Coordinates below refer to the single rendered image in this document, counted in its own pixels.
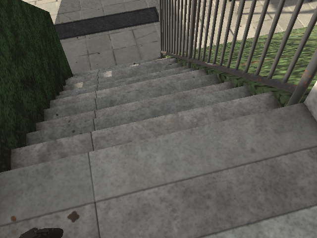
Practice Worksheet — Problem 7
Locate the left robot hand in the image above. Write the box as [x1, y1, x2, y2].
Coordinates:
[19, 227, 63, 238]

